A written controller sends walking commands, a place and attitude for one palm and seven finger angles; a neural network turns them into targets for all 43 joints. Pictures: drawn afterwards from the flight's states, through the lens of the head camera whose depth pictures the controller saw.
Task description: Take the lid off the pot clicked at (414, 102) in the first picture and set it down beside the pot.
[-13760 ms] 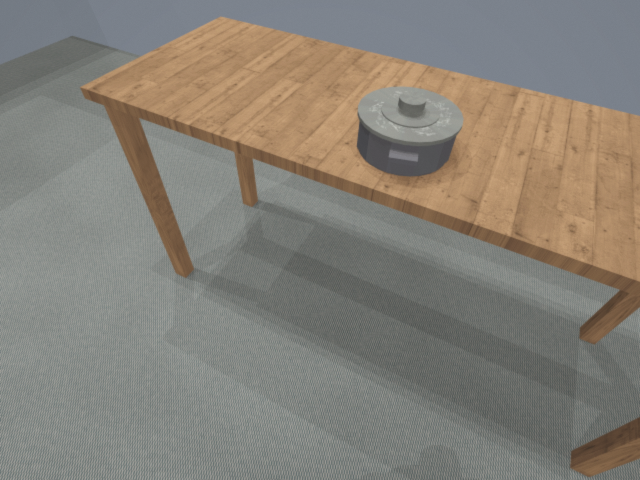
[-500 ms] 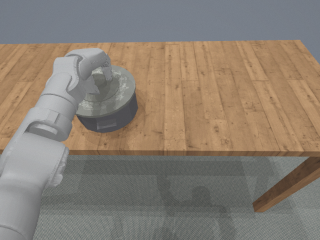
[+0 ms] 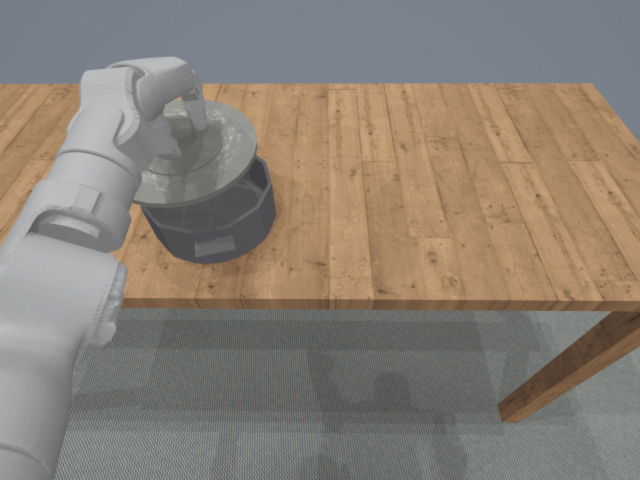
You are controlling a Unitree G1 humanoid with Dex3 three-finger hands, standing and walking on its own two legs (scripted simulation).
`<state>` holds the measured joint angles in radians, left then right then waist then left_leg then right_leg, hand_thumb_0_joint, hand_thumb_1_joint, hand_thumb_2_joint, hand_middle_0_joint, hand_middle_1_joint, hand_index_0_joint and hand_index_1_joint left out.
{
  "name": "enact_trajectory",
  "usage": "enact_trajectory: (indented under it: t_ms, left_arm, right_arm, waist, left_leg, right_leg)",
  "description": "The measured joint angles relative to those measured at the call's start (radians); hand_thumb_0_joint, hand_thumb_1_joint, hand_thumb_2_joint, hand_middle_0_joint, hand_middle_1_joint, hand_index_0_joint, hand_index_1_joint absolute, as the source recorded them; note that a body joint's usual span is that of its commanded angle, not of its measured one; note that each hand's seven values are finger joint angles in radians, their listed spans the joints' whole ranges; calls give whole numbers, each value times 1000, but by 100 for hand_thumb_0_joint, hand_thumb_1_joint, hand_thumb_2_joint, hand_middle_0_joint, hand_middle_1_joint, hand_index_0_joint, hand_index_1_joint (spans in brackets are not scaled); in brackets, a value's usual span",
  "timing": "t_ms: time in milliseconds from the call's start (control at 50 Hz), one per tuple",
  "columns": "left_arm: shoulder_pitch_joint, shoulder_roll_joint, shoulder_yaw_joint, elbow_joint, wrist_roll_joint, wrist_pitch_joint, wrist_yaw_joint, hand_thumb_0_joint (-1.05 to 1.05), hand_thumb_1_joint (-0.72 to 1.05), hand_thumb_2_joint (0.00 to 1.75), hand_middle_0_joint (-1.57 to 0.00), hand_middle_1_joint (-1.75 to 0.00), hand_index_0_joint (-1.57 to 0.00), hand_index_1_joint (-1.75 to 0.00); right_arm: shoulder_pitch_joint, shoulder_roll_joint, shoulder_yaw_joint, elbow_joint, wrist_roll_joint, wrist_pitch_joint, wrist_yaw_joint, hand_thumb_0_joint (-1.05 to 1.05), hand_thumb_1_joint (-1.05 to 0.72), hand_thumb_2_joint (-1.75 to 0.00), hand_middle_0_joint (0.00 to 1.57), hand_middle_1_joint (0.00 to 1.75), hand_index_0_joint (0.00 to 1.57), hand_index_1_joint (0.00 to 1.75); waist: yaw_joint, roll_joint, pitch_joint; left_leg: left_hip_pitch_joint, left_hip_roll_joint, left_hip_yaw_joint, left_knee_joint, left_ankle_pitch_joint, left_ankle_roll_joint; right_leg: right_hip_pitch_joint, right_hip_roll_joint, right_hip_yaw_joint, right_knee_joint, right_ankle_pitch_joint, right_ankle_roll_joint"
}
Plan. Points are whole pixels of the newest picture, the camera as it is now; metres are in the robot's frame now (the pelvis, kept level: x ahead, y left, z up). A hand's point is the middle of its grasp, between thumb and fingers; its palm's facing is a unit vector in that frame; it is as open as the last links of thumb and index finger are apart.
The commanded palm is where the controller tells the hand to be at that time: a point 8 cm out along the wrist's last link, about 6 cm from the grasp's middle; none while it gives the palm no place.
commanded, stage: lift the lid straight up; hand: left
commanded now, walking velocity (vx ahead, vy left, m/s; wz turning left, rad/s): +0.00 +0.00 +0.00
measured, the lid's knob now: (175, 132) +0.52 +0.16 +0.17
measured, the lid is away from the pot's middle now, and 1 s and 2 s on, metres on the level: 0.02 0.02 0.11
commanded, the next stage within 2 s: move the lid sideways beside the pot in 1.04 s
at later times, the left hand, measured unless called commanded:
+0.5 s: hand (153, 98) +0.49 +0.16 +0.23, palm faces -0.31 -0.05 -0.95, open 8.1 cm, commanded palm +0.48 +0.15 +0.30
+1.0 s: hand (149, 66) +0.49 +0.15 +0.27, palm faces -0.25 -0.06 -0.96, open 8.1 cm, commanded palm +0.48 +0.15 +0.33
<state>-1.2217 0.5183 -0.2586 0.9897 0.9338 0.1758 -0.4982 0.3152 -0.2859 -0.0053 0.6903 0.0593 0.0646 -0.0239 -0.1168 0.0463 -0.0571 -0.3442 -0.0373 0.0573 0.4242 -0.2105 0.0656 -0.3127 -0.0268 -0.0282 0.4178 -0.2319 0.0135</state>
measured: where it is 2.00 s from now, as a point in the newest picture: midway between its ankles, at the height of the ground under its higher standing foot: outside the picture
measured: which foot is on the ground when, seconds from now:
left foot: down 0.00-1.00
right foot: down 0.00-1.00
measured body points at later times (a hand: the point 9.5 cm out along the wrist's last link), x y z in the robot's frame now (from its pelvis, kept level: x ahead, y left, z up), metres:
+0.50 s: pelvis +0.00 +0.01 +0.00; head +0.04 -0.01 +0.45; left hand +0.50 +0.16 +0.28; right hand +0.06 -0.26 -0.13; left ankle +0.00 +0.08 -0.74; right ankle -0.02 -0.13 -0.74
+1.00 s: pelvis +0.00 -0.01 +0.00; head +0.03 -0.02 +0.45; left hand +0.50 +0.15 +0.32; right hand +0.07 -0.27 -0.13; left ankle +0.00 +0.08 -0.74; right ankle -0.02 -0.13 -0.74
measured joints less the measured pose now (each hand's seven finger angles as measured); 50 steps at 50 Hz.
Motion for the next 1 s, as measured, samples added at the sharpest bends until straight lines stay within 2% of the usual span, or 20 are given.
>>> enact_trajectory:
  t_ms: [260, 340, 660, 780, 1000]
  left_arm:
    - [-84, -2, -10, 49, 10, 22, -27, -1, 22, 72, -63, -98, -60, -97]
    - [-101, -2, 5, 54, 16, 26, -33, -1, 22, 72, -63, -98, -60, -97]
    - [-167, -10, -29, 55, 20, 67, -52, -1, 22, 72, -63, -98, -60, -97]
    - [-190, -4, -13, 63, 26, 77, -57, -1, 22, 72, -64, -98, -60, -97]
    - [-216, 8, -22, 77, 36, 109, -68, -1, 22, 72, -63, -98, -60, -97]
  right_arm:
    - [-9, 15, 10, 0, -2, -15, 4, 1, -90, -90, 21, 30, 20, 30]
    - [-9, 12, 10, 3, -7, -15, 7, 1, -90, -90, 21, 30, 20, 30]
    - [-20, 8, 14, 5, -2, -23, 7, 1, -90, -90, 20, 30, 20, 30]
    - [-26, 7, 20, 5, -4, -30, 3, 1, -90, -90, 20, 30, 20, 30]
    - [-28, 1, 26, 9, 0, -15, 3, 1, -90, -90, 20, 30, 20, 30]
  waist:
    - [-3, -2, -3]
    - [-2, -1, -7]
    - [3, -1, -10]
    - [1, 2, -9]
    - [2, 4, -14]
  left_leg:
    - [-11, -8, 0, -4, 4, 6]
    - [-11, -9, 1, -6, 4, 8]
    - [-5, -9, -4, -14, 11, 4]
    - [-3, -6, -4, -17, 14, 0]
    - [-1, 1, -6, -18, 13, -7]
  right_leg:
    - [-11, -7, 1, -1, 3, 5]
    - [-12, -9, 2, -2, 2, 7]
    - [-8, -8, -2, -3, 3, 4]
    - [-8, -4, -1, -5, 6, 1]
    - [-6, 3, -3, -6, 5, -6]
